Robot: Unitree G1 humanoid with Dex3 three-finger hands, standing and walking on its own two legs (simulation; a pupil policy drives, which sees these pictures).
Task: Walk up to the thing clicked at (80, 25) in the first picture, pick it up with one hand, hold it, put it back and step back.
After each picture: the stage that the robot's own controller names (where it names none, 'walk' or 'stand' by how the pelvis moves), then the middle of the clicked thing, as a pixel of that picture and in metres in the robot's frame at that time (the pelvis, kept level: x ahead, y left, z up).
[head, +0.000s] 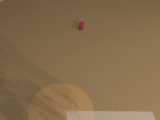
stand; (81, 26) +1.82 +0.01 -0.72
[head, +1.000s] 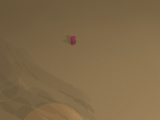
walk; (73, 40) +1.68 +0.26 -0.71
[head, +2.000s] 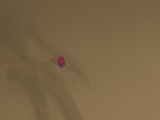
walk; (61, 62) +1.13 +0.33 -0.72
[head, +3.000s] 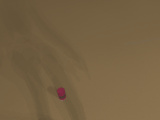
walk; (61, 93) +0.74 +0.24 -0.71
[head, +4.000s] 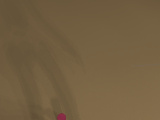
walk; out of the picture +0.52 +0.14 -0.70
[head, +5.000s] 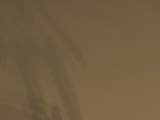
stand; out of the picture +0.45 +0.16 -0.72
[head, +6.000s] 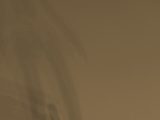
stand; out of the picture +0.43 +0.16 -0.71
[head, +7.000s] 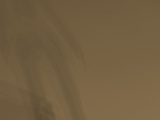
stand; out of the picture +0.43 +0.21 -0.72
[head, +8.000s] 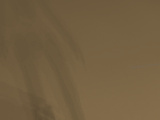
stand; out of the picture +0.42 +0.21 -0.72
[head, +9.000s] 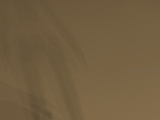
stand; out of the picture +0.40 +0.22 -0.73
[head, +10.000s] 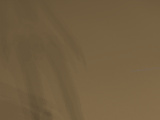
stand; out of the picture +0.39 +0.22 -0.73
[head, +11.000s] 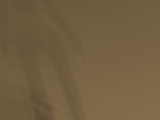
go down; out of the picture +0.41 +0.22 -0.72
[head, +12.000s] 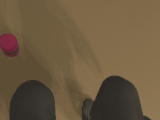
go down; (9, 46) +0.49 +0.23 -0.29
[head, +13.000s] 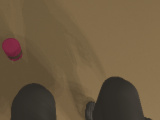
close in; (13, 50) +0.49 +0.23 -0.29
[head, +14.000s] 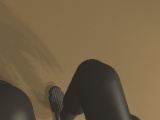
close in; out of the picture +0.48 +0.27 -0.23
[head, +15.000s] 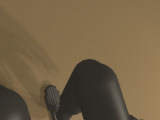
close; out of the picture +0.47 +0.28 -0.24
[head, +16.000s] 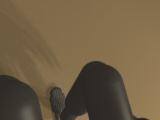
lift; out of the picture +0.43 +0.24 -0.23
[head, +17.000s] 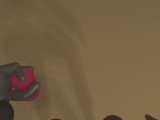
lift; (26, 86) +0.34 +0.19 -0.02
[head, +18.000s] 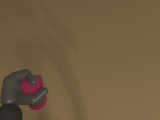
hold; (35, 94) +0.32 +0.17 +0.01
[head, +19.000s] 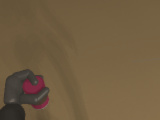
hold; (37, 93) +0.33 +0.17 +0.00
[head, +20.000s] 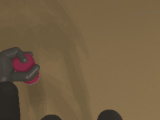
crouch; (27, 70) +0.41 +0.18 -0.07
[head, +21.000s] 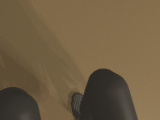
lower; out of the picture +0.50 +0.26 -0.16
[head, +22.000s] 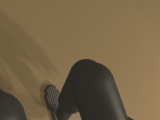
lower; out of the picture +0.46 +0.27 -0.24
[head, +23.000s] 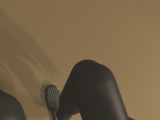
lower; out of the picture +0.46 +0.27 -0.24
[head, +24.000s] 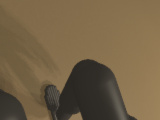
lower; out of the picture +0.46 +0.27 -0.24
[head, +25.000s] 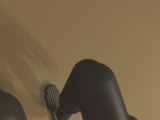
lower; out of the picture +0.46 +0.27 -0.24
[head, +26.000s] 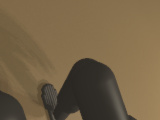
open; out of the picture +0.46 +0.26 -0.24
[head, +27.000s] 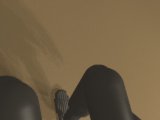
stand; out of the picture +0.45 +0.25 -0.25
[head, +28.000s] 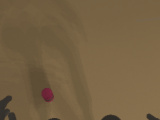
stand; (47, 95) +0.43 +0.19 -0.54
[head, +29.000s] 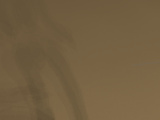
stand; out of the picture +0.40 +0.19 -0.66
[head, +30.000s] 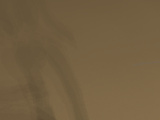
stand; out of the picture +0.40 +0.19 -0.67
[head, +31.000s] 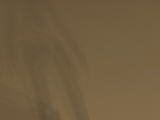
stand; out of the picture +0.42 +0.18 -0.72
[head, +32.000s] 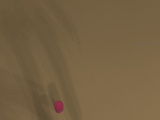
walk; (59, 107) +0.45 +0.12 -0.71
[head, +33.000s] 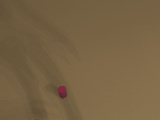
walk; (62, 92) +0.62 +0.18 -0.69
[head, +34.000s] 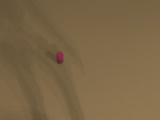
walk; (59, 58) +0.94 +0.21 -0.69
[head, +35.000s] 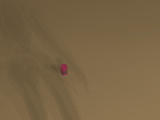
stand; (64, 69) +1.04 +0.19 -0.71
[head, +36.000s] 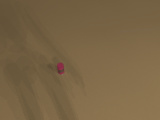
stand; (60, 68) +1.04 +0.22 -0.72
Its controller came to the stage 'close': yes
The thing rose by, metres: 0.71
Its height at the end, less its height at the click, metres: +0.00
